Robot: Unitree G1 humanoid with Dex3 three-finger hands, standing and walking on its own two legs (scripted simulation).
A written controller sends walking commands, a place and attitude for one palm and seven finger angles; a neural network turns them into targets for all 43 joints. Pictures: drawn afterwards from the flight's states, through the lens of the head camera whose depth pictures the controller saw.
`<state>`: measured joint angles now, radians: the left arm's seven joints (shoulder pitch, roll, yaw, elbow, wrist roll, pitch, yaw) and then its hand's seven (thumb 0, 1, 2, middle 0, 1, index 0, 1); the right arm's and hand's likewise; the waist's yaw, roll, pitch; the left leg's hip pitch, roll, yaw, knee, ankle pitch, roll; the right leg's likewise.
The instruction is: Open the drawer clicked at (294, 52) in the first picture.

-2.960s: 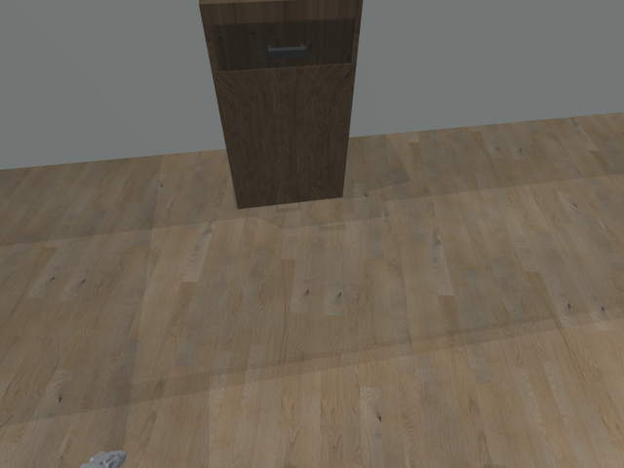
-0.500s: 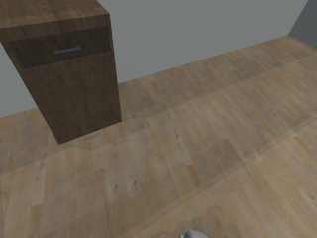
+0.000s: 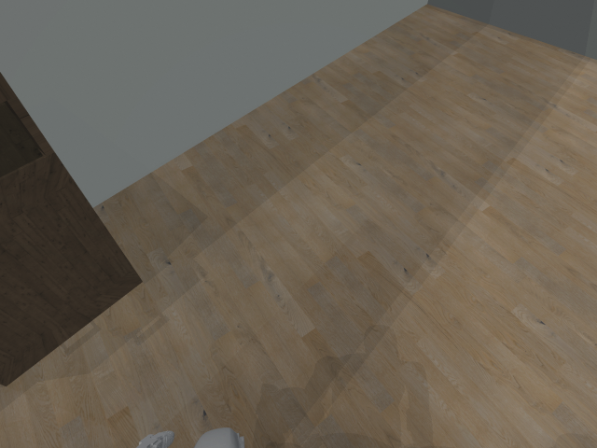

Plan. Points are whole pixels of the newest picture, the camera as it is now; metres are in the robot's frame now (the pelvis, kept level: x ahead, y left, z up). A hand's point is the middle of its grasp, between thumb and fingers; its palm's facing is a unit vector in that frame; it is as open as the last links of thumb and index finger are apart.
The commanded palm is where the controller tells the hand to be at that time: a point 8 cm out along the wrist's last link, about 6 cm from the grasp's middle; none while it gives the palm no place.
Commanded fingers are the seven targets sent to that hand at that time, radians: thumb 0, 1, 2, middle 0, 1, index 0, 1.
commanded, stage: walk to a spot facing it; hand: left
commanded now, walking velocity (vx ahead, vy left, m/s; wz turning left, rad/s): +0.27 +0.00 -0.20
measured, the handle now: out of the picture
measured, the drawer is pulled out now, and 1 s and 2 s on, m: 0.00 0.00 0.00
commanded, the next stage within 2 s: turn to face it in 0.04 s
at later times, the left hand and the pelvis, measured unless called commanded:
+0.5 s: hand (151, 409) +0.20 +0.24 -0.16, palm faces +0.10 -0.98 -0.16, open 7.3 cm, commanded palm none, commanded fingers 0.00 0.90 0.90 -0.20 -0.30 -0.20 -0.30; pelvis +0.15 +0.06 +0.01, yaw +3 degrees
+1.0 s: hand (154, 431) +0.17 +0.22 -0.14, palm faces +0.39 -0.88 -0.27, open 7.3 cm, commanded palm none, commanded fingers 0.00 0.90 0.90 -0.20 -0.30 -0.20 -0.30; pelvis +0.17 +0.00 +0.01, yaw +23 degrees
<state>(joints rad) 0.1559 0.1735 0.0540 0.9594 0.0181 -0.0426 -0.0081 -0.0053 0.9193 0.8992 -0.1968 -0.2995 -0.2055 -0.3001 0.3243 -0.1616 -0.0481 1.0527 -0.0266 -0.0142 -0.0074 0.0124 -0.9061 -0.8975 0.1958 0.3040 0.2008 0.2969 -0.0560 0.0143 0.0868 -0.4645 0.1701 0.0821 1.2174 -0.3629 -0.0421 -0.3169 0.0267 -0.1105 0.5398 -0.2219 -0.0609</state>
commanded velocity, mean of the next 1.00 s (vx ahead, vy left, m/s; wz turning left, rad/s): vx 0.02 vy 0.00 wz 0.50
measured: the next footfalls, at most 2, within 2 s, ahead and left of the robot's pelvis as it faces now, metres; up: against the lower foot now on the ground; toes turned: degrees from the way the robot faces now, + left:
left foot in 0.22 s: +0.22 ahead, +0.15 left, +0.00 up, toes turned +7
right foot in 0.68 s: +0.25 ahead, -0.08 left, +0.00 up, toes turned +6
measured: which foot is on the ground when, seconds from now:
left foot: up 0.00-0.20, down 0.22-0.68, up 0.70-1.00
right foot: down 0.00-0.24, up 0.26-0.66, down 0.68-1.00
